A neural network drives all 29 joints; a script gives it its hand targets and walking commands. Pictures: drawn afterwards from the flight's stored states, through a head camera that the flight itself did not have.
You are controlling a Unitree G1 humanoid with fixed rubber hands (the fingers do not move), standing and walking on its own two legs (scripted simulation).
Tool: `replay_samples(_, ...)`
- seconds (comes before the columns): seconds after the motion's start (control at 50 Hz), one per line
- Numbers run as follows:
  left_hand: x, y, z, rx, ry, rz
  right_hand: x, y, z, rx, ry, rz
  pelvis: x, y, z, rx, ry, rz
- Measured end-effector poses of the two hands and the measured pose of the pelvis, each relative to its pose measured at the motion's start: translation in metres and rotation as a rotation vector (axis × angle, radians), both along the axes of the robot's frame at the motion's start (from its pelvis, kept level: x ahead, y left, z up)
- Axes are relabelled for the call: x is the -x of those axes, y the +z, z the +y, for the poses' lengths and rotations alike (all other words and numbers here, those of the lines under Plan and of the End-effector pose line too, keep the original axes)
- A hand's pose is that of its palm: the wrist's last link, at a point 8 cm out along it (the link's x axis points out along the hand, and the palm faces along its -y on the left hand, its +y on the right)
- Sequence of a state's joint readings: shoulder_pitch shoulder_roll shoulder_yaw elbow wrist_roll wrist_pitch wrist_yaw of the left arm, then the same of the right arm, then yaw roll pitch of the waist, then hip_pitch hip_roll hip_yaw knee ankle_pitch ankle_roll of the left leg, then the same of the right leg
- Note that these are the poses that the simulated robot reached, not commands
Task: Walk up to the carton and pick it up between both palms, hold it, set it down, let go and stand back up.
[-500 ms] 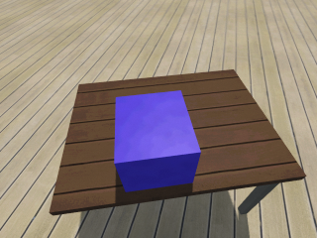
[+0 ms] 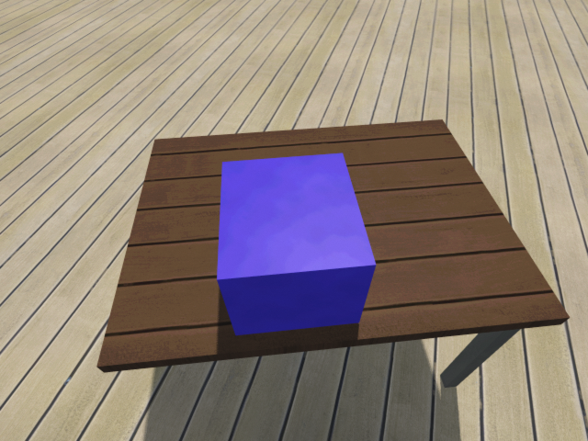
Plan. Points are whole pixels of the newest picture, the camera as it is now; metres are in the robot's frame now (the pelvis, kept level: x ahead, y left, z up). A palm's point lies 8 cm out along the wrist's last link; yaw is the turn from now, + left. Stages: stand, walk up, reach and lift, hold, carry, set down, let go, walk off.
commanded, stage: walk up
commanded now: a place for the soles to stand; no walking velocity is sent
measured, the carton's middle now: (290, 242) +0.50 +0.02 -0.10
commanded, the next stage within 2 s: reach and lift in 1.30 s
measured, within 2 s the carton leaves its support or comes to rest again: neither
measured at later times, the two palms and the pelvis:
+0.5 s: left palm out of the picture +0.01 +0.23 -0.14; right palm out of the picture +0.02 -0.31 -0.13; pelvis -0.05 -0.04 -0.02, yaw +2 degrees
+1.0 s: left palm out of the picture -0.02 +0.20 -0.13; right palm out of the picture -0.02 -0.29 -0.12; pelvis -0.05 -0.05 +0.00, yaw +5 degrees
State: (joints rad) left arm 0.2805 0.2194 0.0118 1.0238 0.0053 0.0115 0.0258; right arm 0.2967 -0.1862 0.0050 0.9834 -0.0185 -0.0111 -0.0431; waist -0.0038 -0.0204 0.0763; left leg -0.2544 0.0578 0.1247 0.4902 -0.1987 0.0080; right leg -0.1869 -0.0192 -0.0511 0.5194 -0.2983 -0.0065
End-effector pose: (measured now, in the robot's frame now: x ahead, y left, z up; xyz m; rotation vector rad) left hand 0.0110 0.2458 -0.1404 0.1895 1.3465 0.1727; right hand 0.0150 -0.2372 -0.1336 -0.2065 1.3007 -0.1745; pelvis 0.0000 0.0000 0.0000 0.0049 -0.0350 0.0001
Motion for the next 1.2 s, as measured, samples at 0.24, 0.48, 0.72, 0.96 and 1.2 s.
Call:
replay_samples(0.24, 0.011, -0.001, 0.008, -0.03, 0.043, -0.049, -0.004, 0.002, -0.038, 0.073, 0.04, -0.067, 0.022, -0.01, -0.01, 0.026, 0.032, -0.002)
replay_samples(0.48, 0.003, 0.003, -0.015, -0.051, -0.022, -0.153, -0.009, 0.0, -0.07, 0.063, 0.086, -0.135, 0.051, -0.018, -0.041, 0.005, 0.034, 0.005)
replay_samples(0.72, 0.011, 0.018, -0.048, 0.004, 0.0, -0.204, 0.004, 0.006, -0.066, -0.002, 0.104, -0.135, 0.056, -0.003, -0.051, 0.008, 0.061, -0.005)
replay_samples(0.96, 0.027, 0.015, -0.051, 0.016, 0.033, -0.181, 0.031, 0.009, -0.057, -0.015, 0.085, -0.072, 0.054, 0.003, -0.052, 0.015, 0.079, 0.0)
replay_samples(1.2, 0.057, 0.01, -0.045, 0.005, 0.081, -0.091, 0.037, 0.007, -0.054, -0.005, 0.089, -0.017, 0.051, 0.004, -0.049, 0.019, 0.097, 0.006)
